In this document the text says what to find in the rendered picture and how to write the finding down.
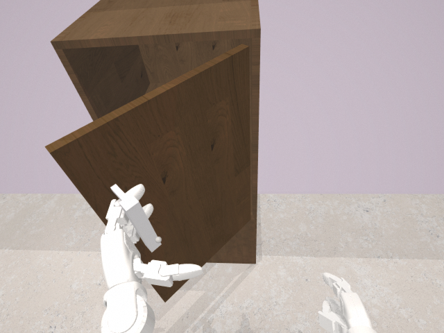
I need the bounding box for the left robot hand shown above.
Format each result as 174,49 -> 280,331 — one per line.
101,184 -> 203,290

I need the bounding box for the right robot hand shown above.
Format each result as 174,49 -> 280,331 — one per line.
318,273 -> 372,333

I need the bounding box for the robot left forearm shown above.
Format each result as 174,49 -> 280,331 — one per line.
101,281 -> 155,333

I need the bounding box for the cupboard door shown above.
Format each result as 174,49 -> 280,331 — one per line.
45,44 -> 251,302

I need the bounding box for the handle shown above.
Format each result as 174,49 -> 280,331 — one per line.
111,184 -> 162,252

